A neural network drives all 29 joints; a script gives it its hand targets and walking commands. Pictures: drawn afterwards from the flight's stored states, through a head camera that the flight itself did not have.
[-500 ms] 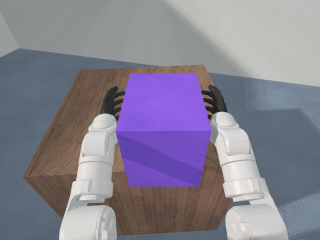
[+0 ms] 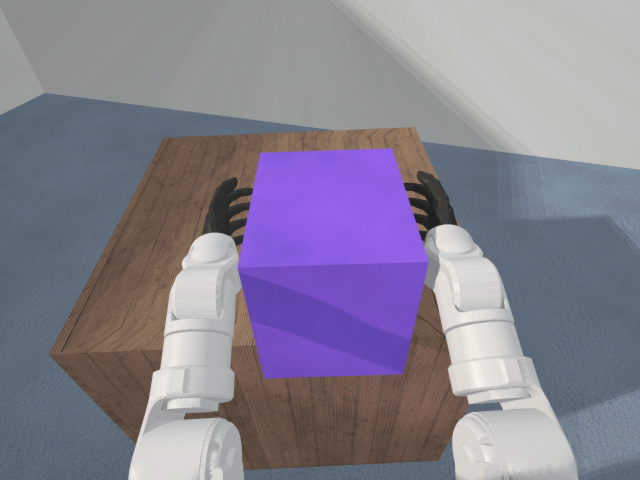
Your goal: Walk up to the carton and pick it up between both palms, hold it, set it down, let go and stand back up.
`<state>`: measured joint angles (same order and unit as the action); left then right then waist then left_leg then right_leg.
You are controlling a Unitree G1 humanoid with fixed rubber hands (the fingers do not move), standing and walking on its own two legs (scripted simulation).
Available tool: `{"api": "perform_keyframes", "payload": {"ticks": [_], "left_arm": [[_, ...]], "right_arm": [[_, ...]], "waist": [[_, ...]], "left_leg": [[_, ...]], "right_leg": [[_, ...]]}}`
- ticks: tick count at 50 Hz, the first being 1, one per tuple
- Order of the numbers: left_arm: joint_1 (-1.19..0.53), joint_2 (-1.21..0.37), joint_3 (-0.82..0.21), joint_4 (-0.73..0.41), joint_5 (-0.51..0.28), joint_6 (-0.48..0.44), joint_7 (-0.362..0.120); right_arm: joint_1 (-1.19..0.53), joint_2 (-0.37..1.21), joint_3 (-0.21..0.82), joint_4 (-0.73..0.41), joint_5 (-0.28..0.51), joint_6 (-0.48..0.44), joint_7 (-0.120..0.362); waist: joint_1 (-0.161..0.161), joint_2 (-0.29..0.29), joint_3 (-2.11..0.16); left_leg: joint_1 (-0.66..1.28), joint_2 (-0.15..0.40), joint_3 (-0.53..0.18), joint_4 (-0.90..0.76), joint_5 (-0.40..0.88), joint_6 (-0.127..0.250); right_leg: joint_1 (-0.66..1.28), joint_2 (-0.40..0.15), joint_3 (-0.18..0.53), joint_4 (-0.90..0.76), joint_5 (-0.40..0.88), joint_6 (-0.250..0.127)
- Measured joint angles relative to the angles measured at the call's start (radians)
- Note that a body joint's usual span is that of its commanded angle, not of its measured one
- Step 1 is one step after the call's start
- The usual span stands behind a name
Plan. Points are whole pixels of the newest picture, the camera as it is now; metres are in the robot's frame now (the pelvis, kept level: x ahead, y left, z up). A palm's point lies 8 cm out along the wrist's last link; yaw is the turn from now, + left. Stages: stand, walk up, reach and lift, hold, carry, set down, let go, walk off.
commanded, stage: reach and lift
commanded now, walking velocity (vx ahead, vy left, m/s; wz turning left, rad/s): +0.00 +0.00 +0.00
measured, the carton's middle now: (329, 260) +0.37 +0.02 +0.11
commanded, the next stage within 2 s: hold in 0.16 s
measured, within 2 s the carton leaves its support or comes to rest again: neither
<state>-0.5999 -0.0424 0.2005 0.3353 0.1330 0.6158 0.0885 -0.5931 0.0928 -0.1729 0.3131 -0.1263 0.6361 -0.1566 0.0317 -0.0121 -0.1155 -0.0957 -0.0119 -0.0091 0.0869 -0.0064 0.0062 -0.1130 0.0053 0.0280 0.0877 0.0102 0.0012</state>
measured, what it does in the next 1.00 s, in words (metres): stands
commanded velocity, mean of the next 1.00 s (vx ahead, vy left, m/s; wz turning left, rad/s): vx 0.00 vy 0.00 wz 0.00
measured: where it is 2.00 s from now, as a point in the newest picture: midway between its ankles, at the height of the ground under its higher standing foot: outside the picture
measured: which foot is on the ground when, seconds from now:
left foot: down 0.00-1.00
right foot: down 0.00-1.00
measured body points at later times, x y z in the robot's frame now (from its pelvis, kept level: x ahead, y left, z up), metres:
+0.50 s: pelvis -0.01 +0.00 +0.00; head -0.03 +0.00 +0.45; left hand +0.37 +0.16 +0.16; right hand +0.38 -0.11 +0.16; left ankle +0.02 +0.11 -0.76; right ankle +0.03 -0.12 -0.76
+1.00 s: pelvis +0.01 +0.00 +0.00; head -0.03 +0.00 +0.45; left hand +0.37 +0.15 +0.17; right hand +0.38 -0.12 +0.17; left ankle +0.02 +0.11 -0.76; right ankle +0.03 -0.12 -0.76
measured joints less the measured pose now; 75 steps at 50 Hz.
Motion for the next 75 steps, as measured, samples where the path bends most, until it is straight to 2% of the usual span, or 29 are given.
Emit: {"api": "perform_keyframes", "payload": {"ticks": [8,16,25,34,43,54,60,75], "left_arm": [[0.056,0.005,-0.039,-0.114,-0.038,0.038,0.032],[-0.018,-0.002,0.006,-0.055,-0.008,0.062,0.016],[-0.022,-0.006,0.014,-0.033,0.014,0.035,0.014],[0.013,-0.005,-0.022,-0.103,-0.014,0.041,0.041],[0.035,-0.030,-0.016,-0.160,0.001,0.083,0.040],[0.078,-0.036,-0.020,-0.196,0.010,0.099,0.032],[0.035,-0.029,-0.008,-0.169,0.002,0.094,0.033],[-0.108,-0.025,0.066,0.028,0.035,0.021,0.015]], "right_arm": [[0.045,-0.017,0.054,-0.095,0.037,0.031,-0.015],[-0.037,-0.014,0.010,-0.032,-0.001,0.058,0.010],[-0.050,-0.009,-0.007,0.018,-0.011,0.011,0.020],[-0.006,-0.026,0.032,-0.053,0.018,0.008,0.011],[0.009,-0.024,0.033,-0.107,0.011,0.058,0.024],[0.044,-0.011,0.044,-0.127,0.002,0.065,0.028],[0.011,-0.013,0.031,-0.107,-0.003,0.056,0.027],[-0.119,-0.021,-0.057,0.067,-0.036,-0.006,0.048]], "waist": [[-0.003,0.008,-0.009],[0.002,0.010,-0.017],[0.004,0.004,-0.015],[-0.001,0.015,-0.027],[-0.002,0.017,-0.006],[-0.002,0.012,0.000],[-0.003,0.018,-0.020],[-0.012,0.020,-0.026]], "left_leg": [[0.011,0.000,0.002,-0.011,0.005,0.000],[-0.032,-0.001,0.001,0.037,-0.009,0.000],[-0.063,0.001,0.002,0.048,-0.014,-0.001],[-0.038,0.000,0.003,0.007,-0.007,0.000],[0.037,0.003,0.005,-0.040,0.002,-0.002],[0.033,0.005,0.002,-0.045,0.017,-0.005],[-0.008,0.002,-0.002,-0.023,0.021,-0.004],[-0.061,0.004,0.000,0.024,0.006,-0.005]], "right_leg": [[0.003,0.001,0.003,0.003,-0.001,0.000],[-0.037,0.000,0.002,0.050,-0.016,-0.001],[-0.065,0.002,0.003,0.052,-0.016,-0.002],[-0.041,0.001,0.006,0.011,-0.008,0.000],[0.024,0.004,0.010,-0.018,-0.006,-0.002],[0.021,0.005,0.008,-0.024,0.008,-0.004],[-0.013,0.003,0.003,-0.012,0.015,-0.003],[-0.065,0.006,0.003,0.031,0.003,-0.006]]}}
